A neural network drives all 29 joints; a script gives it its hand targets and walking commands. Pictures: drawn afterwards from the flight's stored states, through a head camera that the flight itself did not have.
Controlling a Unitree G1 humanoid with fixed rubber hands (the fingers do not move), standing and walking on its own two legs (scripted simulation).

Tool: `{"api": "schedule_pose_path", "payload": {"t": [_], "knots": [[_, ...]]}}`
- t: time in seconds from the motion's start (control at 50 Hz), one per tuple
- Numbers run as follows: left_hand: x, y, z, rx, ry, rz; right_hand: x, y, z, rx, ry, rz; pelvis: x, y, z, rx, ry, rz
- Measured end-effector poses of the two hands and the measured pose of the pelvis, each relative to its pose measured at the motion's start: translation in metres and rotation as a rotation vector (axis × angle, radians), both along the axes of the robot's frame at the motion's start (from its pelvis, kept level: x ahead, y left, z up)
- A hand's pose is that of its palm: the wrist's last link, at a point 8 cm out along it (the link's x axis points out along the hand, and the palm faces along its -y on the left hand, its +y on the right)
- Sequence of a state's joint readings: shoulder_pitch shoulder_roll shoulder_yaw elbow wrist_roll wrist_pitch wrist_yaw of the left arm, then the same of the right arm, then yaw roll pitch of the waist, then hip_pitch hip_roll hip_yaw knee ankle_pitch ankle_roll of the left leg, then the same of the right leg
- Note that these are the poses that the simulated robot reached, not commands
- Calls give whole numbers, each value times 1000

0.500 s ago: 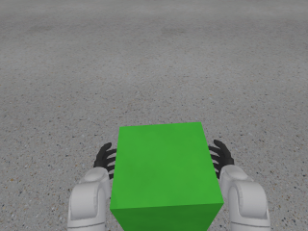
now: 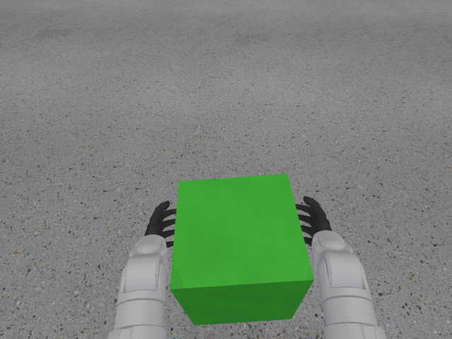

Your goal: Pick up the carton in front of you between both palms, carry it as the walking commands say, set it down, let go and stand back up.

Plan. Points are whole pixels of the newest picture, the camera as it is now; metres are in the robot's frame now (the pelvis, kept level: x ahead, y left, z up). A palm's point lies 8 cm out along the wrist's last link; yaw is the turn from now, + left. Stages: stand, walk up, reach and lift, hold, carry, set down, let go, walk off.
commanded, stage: carry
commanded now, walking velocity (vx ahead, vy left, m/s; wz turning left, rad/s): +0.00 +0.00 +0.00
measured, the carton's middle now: (238, 253) +0.30 +0.00 -0.04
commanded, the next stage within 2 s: hold in 0.76 s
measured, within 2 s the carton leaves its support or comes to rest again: neither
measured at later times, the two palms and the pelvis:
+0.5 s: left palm (153, 250) +0.27 +0.15 +0.03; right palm (324, 244) +0.27 -0.15 +0.04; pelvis -0.02 +0.00 +0.00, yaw +0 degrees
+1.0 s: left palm (156, 262) +0.25 +0.14 +0.03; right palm (333, 256) +0.25 -0.16 +0.05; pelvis -0.03 +0.00 +0.01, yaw -1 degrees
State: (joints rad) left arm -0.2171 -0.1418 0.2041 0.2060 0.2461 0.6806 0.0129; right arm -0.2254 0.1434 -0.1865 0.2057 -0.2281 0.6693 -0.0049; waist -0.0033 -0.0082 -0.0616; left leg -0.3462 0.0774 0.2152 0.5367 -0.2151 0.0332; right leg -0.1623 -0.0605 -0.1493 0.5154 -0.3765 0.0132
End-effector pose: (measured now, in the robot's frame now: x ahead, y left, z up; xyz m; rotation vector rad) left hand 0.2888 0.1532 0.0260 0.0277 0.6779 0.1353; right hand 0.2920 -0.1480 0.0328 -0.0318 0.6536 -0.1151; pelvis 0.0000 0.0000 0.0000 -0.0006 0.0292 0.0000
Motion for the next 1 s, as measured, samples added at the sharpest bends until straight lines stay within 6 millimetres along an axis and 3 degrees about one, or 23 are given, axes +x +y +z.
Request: {"api": "schedule_pose_path", "payload": {"t": [0.18,0.8,1.0], "knots": [[-9,2,9,-6,-18,6,-8,2,10,3,-18,0,-8,1,1,-2,6,-1],[-26,-2,8,-5,-2,-2,-26,-2,9,-2,-2,-3,-23,-1,0,-5,3,-4],[-43,-9,5,-26,1,-10,-45,-9,13,-37,1,1,-34,-5,9,2,-129,-13]]}}
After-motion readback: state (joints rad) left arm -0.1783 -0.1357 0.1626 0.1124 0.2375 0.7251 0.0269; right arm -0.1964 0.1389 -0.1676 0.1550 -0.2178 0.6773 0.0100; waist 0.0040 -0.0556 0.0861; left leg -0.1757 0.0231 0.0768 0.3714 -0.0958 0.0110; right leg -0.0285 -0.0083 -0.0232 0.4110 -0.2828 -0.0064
